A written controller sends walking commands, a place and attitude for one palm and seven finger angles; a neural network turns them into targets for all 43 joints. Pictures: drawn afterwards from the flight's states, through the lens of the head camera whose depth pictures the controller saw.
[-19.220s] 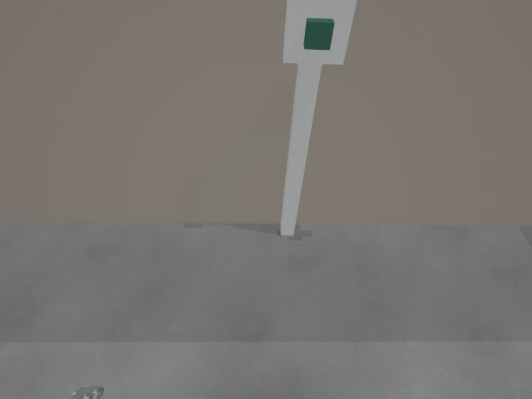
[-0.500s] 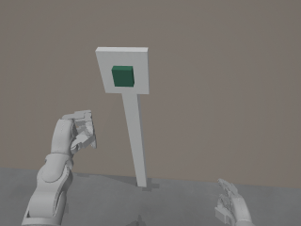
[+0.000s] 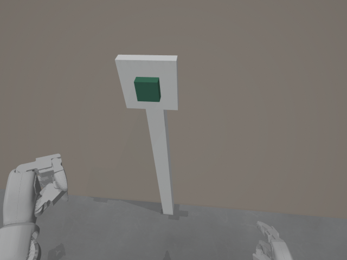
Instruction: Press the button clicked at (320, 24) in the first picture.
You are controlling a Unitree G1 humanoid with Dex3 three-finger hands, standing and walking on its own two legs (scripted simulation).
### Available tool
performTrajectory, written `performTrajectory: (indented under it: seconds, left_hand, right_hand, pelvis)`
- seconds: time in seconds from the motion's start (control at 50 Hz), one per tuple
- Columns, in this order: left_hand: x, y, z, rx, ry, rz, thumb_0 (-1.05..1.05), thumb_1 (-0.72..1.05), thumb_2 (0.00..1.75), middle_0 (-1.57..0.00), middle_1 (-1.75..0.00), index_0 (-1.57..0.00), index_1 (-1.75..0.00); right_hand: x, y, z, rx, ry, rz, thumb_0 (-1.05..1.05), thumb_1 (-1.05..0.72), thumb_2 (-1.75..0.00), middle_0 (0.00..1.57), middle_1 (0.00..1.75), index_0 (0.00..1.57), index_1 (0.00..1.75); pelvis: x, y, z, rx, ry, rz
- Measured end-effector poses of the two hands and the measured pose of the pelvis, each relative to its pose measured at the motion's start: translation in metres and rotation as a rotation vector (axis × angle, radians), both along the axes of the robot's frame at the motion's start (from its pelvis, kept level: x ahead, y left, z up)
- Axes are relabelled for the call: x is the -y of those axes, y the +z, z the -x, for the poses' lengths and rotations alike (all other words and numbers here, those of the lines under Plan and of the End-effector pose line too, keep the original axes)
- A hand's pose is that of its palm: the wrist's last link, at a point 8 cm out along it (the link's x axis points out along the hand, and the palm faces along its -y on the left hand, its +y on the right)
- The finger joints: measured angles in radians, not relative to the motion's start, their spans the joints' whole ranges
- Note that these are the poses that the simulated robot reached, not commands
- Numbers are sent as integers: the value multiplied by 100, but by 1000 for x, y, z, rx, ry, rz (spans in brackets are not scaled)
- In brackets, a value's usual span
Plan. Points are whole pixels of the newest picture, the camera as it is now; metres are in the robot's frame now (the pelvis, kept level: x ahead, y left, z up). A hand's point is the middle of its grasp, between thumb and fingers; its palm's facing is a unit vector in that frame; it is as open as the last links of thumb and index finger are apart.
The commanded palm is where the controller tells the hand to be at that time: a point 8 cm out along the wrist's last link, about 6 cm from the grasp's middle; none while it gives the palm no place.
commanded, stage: draw the hand back to the body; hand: left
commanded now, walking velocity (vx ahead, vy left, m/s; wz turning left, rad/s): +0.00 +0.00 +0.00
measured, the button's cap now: (148, 88) +0.51 +0.13 +0.15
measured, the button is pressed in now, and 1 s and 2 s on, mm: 0 0 0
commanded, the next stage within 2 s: step back with the hand held close in 0.38 s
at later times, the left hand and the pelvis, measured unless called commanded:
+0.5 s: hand (44, 194) +0.18 +0.25 +0.16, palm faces +0.43 -0.82 -0.37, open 3.1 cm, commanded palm +0.13 +0.28 +0.17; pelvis +0.00 +0.00 +0.00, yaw +0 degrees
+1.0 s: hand (27, 212) +0.15 +0.26 +0.15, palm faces +0.34 -0.79 -0.51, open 3.1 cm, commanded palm +0.09 +0.30 +0.17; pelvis -0.05 +0.02 -0.01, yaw +0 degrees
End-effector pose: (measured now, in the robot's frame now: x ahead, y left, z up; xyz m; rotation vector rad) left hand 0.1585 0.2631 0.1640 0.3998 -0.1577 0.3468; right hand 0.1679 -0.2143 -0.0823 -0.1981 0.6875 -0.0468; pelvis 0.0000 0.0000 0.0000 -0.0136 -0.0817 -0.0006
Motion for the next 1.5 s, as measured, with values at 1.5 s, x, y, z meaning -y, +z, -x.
performTrajectory:
  seconds: [1.5]
  left_hand:
    - [-44, 13, 116, 108, -43, -159, 1, 89, 90, -130, -150, -131, -149]
  right_hand:
    - [-14, 8, 129, -62, -53, 101, 1, -90, -90, 21, 30, 21, 30]
  pelvis:
    - [-22, -7, 111, -166, -5, 35]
